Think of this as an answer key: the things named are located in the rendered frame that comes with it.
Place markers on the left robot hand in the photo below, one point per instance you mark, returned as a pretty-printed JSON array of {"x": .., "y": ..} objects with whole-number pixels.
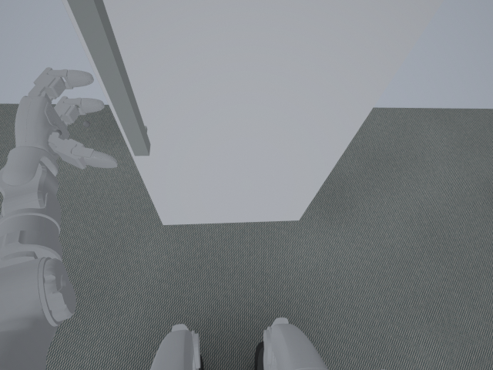
[{"x": 36, "y": 120}]

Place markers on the robot thigh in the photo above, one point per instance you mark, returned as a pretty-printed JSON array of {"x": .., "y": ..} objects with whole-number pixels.
[
  {"x": 288, "y": 348},
  {"x": 179, "y": 350}
]

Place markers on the handle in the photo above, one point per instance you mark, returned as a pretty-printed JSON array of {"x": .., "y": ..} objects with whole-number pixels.
[{"x": 94, "y": 24}]

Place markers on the left robot upper arm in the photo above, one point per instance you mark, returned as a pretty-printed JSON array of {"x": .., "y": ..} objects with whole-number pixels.
[{"x": 35, "y": 297}]

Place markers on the fridge door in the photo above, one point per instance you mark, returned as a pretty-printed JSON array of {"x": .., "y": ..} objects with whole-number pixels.
[{"x": 249, "y": 104}]

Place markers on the robot left forearm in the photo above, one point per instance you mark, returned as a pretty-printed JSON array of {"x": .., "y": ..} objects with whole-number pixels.
[{"x": 30, "y": 219}]

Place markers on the right robot thigh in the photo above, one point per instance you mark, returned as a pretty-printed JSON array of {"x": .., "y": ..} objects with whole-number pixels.
[{"x": 288, "y": 348}]

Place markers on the left robot thigh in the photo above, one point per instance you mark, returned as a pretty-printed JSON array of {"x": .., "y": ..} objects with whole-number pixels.
[{"x": 179, "y": 350}]

